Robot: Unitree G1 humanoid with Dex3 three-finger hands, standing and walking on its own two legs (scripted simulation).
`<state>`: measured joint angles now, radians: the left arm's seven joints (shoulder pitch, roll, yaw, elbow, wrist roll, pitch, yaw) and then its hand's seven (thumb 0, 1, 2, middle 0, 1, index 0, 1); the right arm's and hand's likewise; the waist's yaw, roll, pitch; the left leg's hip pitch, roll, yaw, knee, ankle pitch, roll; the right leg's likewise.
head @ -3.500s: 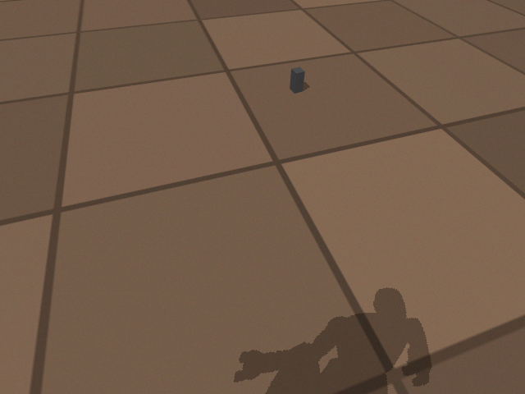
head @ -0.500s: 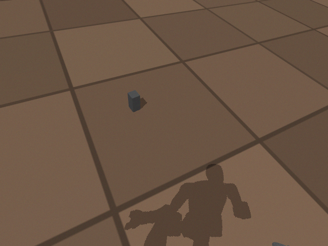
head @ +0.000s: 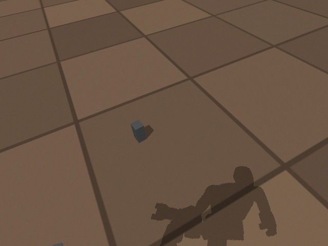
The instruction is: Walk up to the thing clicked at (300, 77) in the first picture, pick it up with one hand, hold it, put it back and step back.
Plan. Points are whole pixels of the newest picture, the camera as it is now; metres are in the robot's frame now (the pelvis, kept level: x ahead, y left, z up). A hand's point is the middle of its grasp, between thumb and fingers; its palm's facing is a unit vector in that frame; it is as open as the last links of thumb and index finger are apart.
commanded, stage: walk up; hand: left
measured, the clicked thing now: (138, 131) +1.02 +0.28 -0.70
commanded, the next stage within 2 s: none
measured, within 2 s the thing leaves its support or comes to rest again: neither
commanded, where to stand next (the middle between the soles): +0.69 +0.08 m, yaw -1 degrees
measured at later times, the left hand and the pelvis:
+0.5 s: hand (57, 228) +0.22 +0.35 -0.16, palm faces +0.02 -0.94 -0.33, open 7.4 cm; pelvis +0.20 +0.08 -0.01, yaw +3 degrees
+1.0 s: hand (86, 149) +0.47 +0.31 -0.12, palm faces +0.00 -0.91 -0.42, open 7.4 cm; pelvis +0.39 +0.05 -0.01, yaw +0 degrees
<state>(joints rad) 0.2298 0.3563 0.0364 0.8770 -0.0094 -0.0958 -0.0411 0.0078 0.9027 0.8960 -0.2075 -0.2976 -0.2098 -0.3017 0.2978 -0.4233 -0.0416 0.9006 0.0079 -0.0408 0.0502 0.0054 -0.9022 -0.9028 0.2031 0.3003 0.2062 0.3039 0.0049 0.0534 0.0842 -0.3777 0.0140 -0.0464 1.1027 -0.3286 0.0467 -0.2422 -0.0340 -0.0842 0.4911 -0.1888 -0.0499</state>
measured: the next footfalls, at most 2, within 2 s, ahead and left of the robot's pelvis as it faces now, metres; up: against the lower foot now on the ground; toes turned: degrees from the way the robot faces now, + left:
left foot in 0.34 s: +0.29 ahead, +0.18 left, +0.00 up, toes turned +7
right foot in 0.84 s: +0.49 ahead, -0.07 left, +0.00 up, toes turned -3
